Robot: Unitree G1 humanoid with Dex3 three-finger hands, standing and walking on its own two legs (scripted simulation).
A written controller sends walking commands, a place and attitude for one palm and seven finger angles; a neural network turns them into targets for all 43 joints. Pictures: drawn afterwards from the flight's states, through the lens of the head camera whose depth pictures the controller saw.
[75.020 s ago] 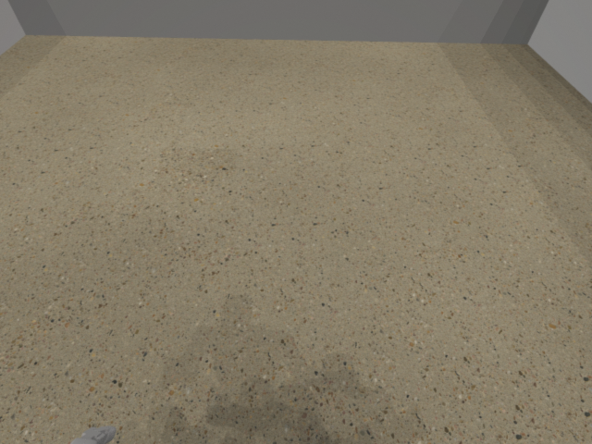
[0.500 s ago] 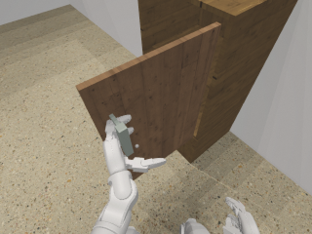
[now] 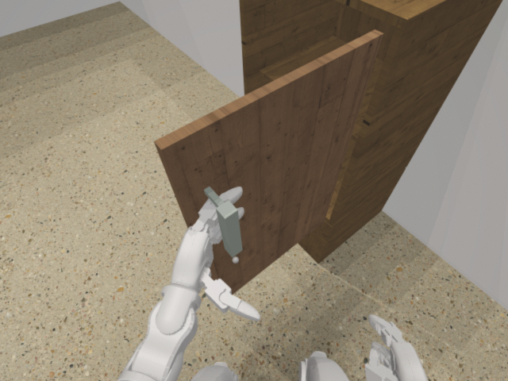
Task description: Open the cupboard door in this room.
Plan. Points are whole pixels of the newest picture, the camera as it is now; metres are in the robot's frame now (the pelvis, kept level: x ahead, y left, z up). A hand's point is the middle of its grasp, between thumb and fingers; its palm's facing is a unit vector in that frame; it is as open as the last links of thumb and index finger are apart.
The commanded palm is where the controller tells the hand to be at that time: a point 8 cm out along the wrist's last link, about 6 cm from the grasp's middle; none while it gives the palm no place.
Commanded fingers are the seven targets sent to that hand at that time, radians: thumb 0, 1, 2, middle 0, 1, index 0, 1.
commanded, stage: slide the hand sideways off the handle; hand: left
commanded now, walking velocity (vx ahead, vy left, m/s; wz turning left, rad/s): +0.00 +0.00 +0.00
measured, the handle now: (222, 222) +0.35 +0.07 +0.05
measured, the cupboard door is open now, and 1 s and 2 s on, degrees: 91 90 90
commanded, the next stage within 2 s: draw the hand back to the body in 1.00 s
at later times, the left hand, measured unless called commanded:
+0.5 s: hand (215, 279) +0.25 +0.07 +0.05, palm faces -0.11 -0.99 -0.01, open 16.1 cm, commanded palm +0.23 +0.15 +0.05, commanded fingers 0.00 -0.50 0.30 -0.15 -0.30 -0.15 -0.30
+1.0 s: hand (167, 307) +0.22 +0.13 +0.04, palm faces -0.06 -1.00 -0.04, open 16.3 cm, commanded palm +0.19 +0.19 +0.05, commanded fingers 0.00 -0.50 0.30 -0.15 -0.30 -0.15 -0.30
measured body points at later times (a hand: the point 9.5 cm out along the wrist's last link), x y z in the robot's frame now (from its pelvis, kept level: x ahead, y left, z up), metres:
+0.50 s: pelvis +0.01 +0.00 -0.01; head +0.07 -0.01 +0.44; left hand +0.25 +0.13 +0.05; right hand +0.19 -0.22 -0.09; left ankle +0.00 +0.11 -0.67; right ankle +0.07 -0.11 -0.67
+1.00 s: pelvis +0.01 -0.01 -0.02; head +0.07 -0.01 +0.42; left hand +0.21 +0.19 +0.05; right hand +0.20 -0.24 -0.09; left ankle +0.00 +0.11 -0.67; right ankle +0.07 -0.11 -0.67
